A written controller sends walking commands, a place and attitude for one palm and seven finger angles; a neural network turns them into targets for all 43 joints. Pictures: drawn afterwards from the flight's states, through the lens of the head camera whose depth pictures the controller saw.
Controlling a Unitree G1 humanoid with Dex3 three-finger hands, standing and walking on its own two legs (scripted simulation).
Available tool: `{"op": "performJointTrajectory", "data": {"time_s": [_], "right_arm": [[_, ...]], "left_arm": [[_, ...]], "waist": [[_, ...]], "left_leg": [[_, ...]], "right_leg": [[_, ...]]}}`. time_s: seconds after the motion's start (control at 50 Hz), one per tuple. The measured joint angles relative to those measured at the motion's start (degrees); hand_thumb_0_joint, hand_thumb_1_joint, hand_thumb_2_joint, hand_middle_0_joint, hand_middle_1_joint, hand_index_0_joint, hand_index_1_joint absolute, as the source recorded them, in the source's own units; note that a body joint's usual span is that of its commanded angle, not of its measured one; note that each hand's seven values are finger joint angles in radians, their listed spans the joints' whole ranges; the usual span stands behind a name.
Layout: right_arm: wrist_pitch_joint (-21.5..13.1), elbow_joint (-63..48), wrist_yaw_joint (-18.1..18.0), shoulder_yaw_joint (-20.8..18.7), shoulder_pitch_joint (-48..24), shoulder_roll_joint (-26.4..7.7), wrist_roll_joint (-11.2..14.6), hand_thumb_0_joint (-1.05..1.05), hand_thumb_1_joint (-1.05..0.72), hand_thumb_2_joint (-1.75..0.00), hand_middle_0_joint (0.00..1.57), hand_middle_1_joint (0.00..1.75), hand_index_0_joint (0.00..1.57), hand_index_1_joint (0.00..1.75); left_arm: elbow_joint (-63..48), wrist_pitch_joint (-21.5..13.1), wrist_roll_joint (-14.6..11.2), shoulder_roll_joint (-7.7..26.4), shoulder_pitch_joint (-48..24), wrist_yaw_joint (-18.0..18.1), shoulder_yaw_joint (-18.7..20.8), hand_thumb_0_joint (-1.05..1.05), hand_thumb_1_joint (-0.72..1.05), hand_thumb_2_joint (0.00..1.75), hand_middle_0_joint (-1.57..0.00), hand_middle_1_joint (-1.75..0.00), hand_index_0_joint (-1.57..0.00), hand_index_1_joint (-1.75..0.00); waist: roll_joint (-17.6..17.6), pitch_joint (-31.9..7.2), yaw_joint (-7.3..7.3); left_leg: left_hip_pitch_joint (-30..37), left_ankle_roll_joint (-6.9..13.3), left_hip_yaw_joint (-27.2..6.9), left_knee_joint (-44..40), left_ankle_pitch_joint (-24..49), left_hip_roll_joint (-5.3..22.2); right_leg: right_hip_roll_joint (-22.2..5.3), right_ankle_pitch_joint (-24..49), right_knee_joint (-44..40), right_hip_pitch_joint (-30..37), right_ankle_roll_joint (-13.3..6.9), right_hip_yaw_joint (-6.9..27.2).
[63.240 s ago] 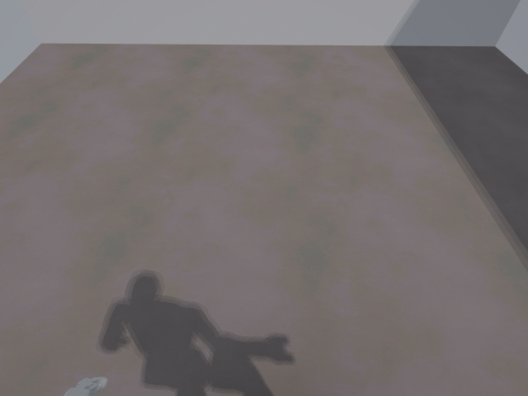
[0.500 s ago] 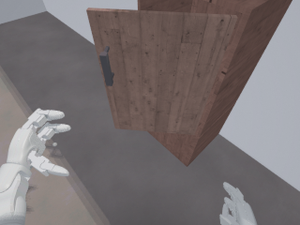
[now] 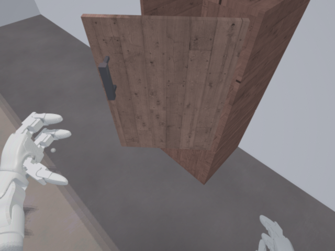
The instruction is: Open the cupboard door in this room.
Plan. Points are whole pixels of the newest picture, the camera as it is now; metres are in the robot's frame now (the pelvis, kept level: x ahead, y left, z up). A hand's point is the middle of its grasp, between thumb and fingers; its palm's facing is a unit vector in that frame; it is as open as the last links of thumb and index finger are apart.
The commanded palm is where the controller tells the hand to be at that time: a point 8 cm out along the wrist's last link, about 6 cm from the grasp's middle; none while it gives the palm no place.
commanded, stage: raise the hand with hooked fingers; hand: left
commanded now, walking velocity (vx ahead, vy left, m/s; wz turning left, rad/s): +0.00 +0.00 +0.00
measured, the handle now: (109, 78) +0.57 +0.22 +0.08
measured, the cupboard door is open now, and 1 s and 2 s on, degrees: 41 41 41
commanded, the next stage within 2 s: move the hooked fingers beside the handle in 0.20 s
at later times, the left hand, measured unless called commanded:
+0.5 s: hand (57, 143) +0.31 +0.27 +0.10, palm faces +0.07 -1.00 -0.02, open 14.0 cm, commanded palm +0.29 +0.32 +0.10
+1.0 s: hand (67, 118) +0.39 +0.28 +0.09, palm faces +0.03 -1.00 +0.01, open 14.0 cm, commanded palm +0.37 +0.33 +0.10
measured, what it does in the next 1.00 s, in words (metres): stands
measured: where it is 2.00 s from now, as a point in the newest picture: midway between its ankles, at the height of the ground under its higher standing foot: outside the picture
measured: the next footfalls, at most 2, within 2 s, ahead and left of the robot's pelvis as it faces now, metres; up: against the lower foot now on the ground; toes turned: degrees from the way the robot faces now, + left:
none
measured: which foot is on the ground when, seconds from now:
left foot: down 0.00-1.00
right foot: down 0.00-1.00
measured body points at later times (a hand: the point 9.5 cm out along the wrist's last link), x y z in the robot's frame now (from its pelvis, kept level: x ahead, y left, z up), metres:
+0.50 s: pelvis -0.01 -0.01 +0.00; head +0.03 -0.01 +0.45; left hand +0.30 +0.32 +0.11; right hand +0.15 -0.25 -0.09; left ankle -0.04 +0.10 -0.72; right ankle +0.02 -0.11 -0.72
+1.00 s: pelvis -0.01 +0.00 -0.01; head +0.06 +0.01 +0.44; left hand +0.38 +0.34 +0.10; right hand +0.07 -0.27 -0.11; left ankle -0.04 +0.10 -0.72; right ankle +0.02 -0.11 -0.72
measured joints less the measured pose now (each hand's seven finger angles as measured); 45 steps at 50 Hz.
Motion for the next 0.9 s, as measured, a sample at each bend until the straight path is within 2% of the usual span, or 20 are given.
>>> {"op": "performJointTrajectory", "data": {"time_s": [0.34,0.46,0.6,0.76,0.9], "right_arm": [[0.02,0.38,-0.6,1.01,-1.47,0.98,0.23,0.01,-0.9,-0.9,0.2,0.3,0.2,0.3],[0.16,1.11,-1.23,1.12,-1.77,0.74,0.31,0.01,-0.9,-0.9,0.2,0.3,0.2,0.3],[1.15,1.47,-1.12,1.19,-1.31,0.34,0.17,0.01,-0.9,-0.9,0.2,0.3,0.2,0.3],[3.33,1.0,-0.02,0.61,1.45,-0.4,-0.04,0.01,-0.9,-0.9,0.2,0.3,0.2,0.3],[5.13,1.61,0.16,-0.17,3.84,-1.09,0.01,0.01,-0.9,-0.9,0.2,0.3,0.2,0.3]], "left_arm": [[2.67,-0.56,0.14,-0.01,-1.42,-0.41,-0.43,-0.01,-0.5,0.3,-0.3,-1.2,-0.3,-1.2],[7.13,-1.35,1.36,0.36,-6.44,0.21,-1.16,-0.01,-0.51,0.3,-0.3,-1.2,-0.3,-1.2],[15.35,-2.15,2.88,2.47,-14.09,-0.1,-1.25,-0.01,-0.51,0.3,-0.3,-1.2,-0.3,-1.2],[22.11,-3.63,3.44,5.38,-18.16,-1.18,1.86,-0.01,-0.5,0.3,-0.3,-1.2,-0.3,-1.2],[26.41,-5.51,3.86,7.32,-21.65,-2.38,2.39,-0.01,-0.5,0.3,-0.3,-1.2,-0.3,-1.2]], "waist": [[0.63,0.1,0.54],[0.3,0.52,0.51],[-0.18,0.39,-0.83],[-0.66,-0.41,-2.54],[-0.82,-0.29,-3.0]], "left_leg": [[0.42,-0.25,-0.42,-0.35,0.5,-0.09],[-0.57,-0.32,-0.96,0.24,0.65,-0.25],[-2.32,-0.37,-0.75,0.88,0.64,-0.17],[-4.5,-0.31,0.29,1.63,0.16,0.29],[-6.76,-0.06,0.23,2.89,-0.28,0.41]], "right_leg": [[-0.09,0.14,-0.07,0.46,-0.29,-0.37],[-0.32,0.13,0.4,-0.24,-0.4,-0.88],[-0.27,0.19,1.07,-2.13,-0.52,-0.67],[0.22,0.19,1.8,-4.77,-0.5,0.36],[0.28,0.2,2.29,-6.68,-0.31,0.32]]}}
